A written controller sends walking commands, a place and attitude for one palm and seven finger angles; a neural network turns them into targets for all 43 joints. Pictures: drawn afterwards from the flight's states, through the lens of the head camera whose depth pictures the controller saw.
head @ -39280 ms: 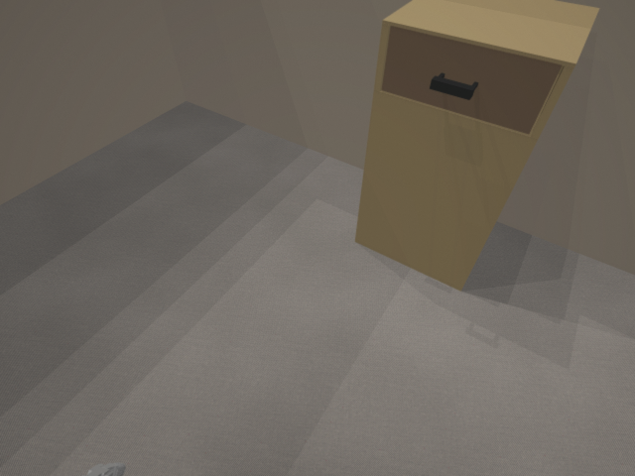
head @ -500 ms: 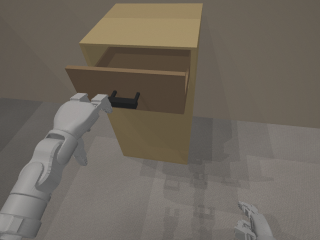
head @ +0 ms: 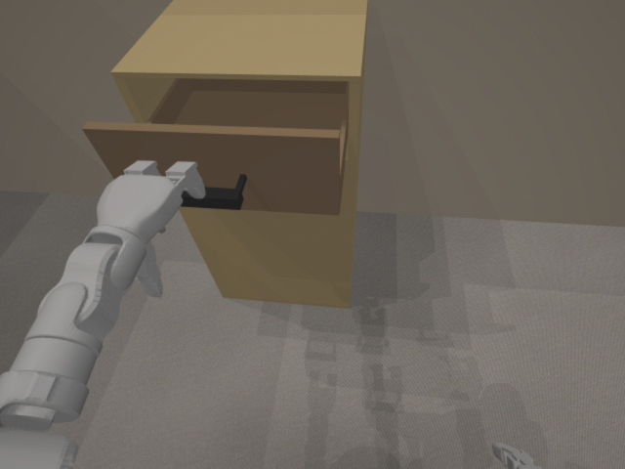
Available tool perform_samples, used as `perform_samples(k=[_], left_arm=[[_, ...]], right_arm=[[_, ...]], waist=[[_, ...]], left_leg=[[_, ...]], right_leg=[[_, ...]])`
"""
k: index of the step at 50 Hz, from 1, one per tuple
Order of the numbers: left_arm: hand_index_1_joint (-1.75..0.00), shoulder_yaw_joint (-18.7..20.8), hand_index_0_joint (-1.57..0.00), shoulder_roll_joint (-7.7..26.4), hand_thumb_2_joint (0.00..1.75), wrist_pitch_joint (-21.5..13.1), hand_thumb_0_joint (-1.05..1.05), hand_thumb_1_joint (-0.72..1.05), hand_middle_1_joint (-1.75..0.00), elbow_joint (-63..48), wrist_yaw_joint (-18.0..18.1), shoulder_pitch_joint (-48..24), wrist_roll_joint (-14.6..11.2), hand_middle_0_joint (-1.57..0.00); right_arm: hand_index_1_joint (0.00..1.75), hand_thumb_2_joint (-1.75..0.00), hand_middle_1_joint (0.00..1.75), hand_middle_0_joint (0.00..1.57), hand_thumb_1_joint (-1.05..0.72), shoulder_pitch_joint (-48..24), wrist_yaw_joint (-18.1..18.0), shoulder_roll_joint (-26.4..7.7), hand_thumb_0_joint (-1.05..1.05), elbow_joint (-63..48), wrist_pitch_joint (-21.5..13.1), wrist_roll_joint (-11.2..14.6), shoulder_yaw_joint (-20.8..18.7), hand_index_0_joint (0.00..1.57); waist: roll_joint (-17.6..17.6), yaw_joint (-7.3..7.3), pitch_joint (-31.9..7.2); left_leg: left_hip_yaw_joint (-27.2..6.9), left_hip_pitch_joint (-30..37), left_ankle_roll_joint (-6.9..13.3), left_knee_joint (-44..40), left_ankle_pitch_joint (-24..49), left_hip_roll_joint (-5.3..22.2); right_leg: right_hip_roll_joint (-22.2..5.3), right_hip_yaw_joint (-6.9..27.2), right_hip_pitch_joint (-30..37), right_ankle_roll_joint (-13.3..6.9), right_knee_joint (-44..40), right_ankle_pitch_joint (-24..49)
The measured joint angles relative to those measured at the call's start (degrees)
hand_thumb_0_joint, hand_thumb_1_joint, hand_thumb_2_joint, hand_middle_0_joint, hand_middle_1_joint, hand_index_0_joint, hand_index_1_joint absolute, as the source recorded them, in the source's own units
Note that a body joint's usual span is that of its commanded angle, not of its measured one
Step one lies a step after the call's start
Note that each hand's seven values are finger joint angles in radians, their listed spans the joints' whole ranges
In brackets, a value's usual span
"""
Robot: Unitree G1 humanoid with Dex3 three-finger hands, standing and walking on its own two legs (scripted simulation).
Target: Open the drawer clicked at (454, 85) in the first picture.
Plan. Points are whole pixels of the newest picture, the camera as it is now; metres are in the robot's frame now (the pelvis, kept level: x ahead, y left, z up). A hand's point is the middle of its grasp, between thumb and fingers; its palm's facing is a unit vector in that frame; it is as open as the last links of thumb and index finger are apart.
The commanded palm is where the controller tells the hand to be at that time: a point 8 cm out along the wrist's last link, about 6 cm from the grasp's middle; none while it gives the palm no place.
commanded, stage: move the hooked fingers above the handle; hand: left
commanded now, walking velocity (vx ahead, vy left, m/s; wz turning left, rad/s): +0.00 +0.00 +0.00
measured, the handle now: (213, 188) +0.53 +0.22 +0.02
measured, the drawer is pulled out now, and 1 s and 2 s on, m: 0.16 0.16 0.16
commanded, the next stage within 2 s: none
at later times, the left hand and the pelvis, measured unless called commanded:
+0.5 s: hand (179, 208) +0.43 +0.23 +0.08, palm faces -0.06 -0.01 -1.00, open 13.8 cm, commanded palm +0.42 +0.24 +0.14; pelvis +0.01 +0.00 -0.01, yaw +0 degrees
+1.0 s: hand (184, 191) +0.47 +0.24 +0.07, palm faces -0.03 -0.04 -1.00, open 13.8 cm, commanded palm +0.45 +0.25 +0.14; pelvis +0.01 +0.01 -0.01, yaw -2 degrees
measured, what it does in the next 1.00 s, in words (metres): stands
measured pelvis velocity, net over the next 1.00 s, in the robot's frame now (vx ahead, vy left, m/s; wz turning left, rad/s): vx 0.01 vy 0.01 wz -0.03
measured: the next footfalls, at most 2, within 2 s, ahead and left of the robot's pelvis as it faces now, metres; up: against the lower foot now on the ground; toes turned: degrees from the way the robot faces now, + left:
none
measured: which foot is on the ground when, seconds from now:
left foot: down 0.00-1.00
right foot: down 0.00-1.00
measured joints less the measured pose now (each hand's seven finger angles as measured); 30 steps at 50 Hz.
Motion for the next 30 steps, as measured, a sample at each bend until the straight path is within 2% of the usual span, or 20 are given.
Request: perform_samples(k=[22, 30], left_arm=[[-1.2, -1.2, -0.32, -0.8, 0.3, -0.1, 0.0, -0.49, -1.2, 14.2, 2.4, -10.2, 2.9, -0.32], [-1.2, -0.6, -0.32, 0.3, 0.3, -2.8, 0.0, -0.49, -1.2, 20.3, 3.2, -15.1, 3.7, -0.32]], right_arm=[[0.3, -0.9, 0.3, 0.2, -0.9, 1.3, 0.0, 1.1, 0.01, -0.3, 1.2, 0.0, 0.2, 0.2], [0.3, -0.9, 0.3, 0.2, -0.9, 2.9, -0.5, 0.8, 0.01, 0.3, 1.0, -0.4, -0.5, 0.2]], waist=[[-0.6, -1.87, -2.1], [-1.0, -3.19, -2.5]], left_leg=[[0.3, -4.8, 0.1, 4.1, -2.3, 0.1], [0.0, -7.6, 0.1, 5.9, -3.0, 0.4]], right_leg=[[0.1, 0.4, -4.8, 0.1, 3.7, -2.0], [0.3, 0.1, -7.1, 0.0, 4.8, -2.4]])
